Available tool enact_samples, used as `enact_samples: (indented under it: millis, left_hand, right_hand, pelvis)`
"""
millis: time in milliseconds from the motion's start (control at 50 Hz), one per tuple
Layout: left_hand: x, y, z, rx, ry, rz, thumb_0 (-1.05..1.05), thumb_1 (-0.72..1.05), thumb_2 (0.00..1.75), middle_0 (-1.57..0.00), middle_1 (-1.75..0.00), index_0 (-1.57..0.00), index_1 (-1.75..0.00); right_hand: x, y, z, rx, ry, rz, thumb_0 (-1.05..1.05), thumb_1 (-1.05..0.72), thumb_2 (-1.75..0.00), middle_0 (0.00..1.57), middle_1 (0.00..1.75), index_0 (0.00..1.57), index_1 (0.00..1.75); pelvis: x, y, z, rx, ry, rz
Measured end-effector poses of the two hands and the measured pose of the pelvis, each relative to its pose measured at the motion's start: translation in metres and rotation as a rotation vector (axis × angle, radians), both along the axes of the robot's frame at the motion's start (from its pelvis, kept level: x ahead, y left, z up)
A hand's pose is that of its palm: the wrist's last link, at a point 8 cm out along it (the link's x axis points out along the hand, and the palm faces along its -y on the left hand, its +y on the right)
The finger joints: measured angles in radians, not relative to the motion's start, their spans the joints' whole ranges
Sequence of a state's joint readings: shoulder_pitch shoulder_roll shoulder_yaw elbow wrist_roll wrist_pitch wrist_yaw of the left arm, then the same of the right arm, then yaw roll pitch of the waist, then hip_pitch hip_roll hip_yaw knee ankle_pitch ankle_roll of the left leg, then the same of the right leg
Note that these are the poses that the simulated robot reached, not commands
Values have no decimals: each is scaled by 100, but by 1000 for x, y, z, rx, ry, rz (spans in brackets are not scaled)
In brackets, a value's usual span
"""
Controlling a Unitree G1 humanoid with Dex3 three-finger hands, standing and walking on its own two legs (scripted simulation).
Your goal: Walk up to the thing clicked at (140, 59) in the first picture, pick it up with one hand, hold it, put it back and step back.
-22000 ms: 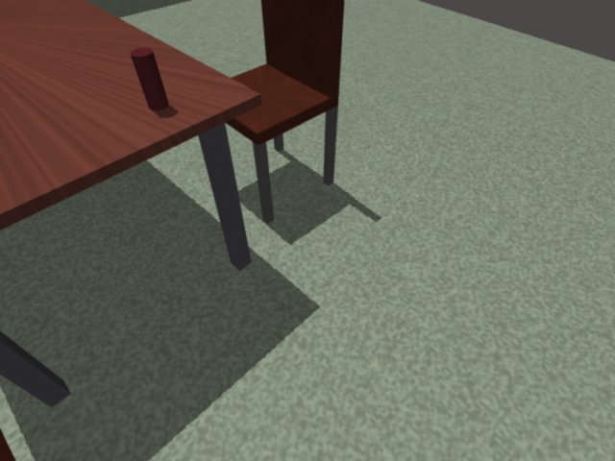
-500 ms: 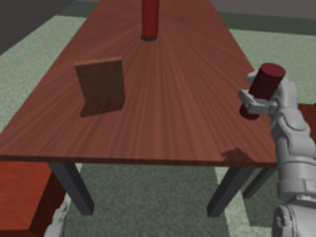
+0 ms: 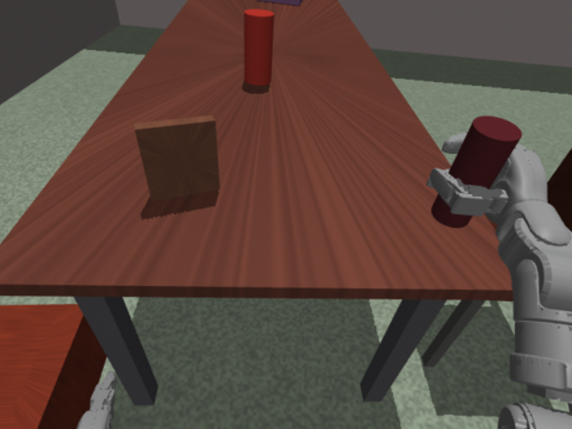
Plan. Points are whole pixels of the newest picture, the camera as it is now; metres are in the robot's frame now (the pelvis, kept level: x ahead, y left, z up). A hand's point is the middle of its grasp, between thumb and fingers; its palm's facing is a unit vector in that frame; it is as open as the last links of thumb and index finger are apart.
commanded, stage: lift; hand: right
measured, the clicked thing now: (470, 176) +0.37 -0.19 +0.24
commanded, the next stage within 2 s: hold in 0.24 s
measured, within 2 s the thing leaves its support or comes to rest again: neither
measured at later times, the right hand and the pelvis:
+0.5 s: hand (477, 172) +0.36 -0.19 +0.26, palm faces +0.12 +0.99 -0.03, open 6.7 cm; pelvis +0.01 -0.01 +0.00, yaw +0 degrees
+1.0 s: hand (482, 176) +0.34 -0.18 +0.27, palm faces +0.13 +0.99 -0.02, open 6.7 cm; pelvis +0.01 +0.00 +0.00, yaw -1 degrees
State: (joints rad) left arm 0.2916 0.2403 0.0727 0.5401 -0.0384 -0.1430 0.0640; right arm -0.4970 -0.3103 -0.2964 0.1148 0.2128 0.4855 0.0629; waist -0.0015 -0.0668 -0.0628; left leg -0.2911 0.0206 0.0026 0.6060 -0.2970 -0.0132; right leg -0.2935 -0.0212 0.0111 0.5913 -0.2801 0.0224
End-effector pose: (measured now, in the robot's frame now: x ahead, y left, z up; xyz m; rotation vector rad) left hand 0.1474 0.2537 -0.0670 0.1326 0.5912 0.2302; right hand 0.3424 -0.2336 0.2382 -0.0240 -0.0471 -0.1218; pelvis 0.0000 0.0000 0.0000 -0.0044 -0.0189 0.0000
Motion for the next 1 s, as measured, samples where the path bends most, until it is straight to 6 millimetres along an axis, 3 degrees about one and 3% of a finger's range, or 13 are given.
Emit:
enact_samples:
  millis: [280, 600, 840, 1000]
  left_hand:
    - [14, -5, 12, 24, -68, -16, -1, -53, 5, -4, -4, -4, -5]
    - [17, -4, 5, 21, -52, -7, -1, -53, 5, -5, -5, -5, -5]
    - [28, -11, 5, -9, -76, -36, -1, -53, 5, -5, -5, -6, -5]
    - [25, -2, 4, 10, -66, -27, -1, -53, 5, -5, -5, -6, -5]
  right_hand:
    - [-12, -2, 10, 8, -10, -5, -1, 4, -118, 91, 112, 93, 113]
    - [-15, -8, 23, 5, -9, 1, -1, 4, -118, 91, 112, 93, 113]
    - [-27, -1, 26, -7, -2, 11, -1, 4, -118, 91, 112, 93, 113]
    - [-34, -1, 28, -4, -5, -3, -1, 4, -118, 91, 112, 93, 113]
  pelvis:
    - [3, -3, 1, 3, -10, -4]
    - [9, -7, 1, 5, -10, -5]
    - [12, -4, 2, 5, -13, -13]
    - [10, -2, 2, 4, -23, -19]
